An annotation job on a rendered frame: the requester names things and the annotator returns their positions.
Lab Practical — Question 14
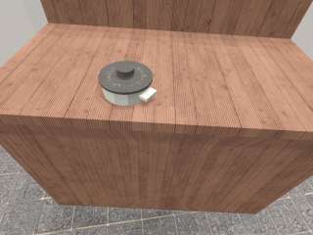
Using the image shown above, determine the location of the pot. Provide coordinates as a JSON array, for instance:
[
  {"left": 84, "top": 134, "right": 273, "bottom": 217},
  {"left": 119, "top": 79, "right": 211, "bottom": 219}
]
[{"left": 98, "top": 73, "right": 157, "bottom": 107}]

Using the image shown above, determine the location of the knob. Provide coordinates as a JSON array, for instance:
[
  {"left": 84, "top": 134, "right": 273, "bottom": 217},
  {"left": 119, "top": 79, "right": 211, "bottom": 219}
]
[{"left": 116, "top": 63, "right": 135, "bottom": 77}]

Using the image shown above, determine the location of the lid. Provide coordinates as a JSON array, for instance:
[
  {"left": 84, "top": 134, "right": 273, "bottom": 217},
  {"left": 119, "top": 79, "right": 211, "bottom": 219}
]
[{"left": 98, "top": 61, "right": 154, "bottom": 95}]

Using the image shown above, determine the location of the table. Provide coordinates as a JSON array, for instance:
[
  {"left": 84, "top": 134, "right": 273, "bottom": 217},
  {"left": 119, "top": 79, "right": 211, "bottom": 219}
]
[{"left": 0, "top": 0, "right": 313, "bottom": 214}]

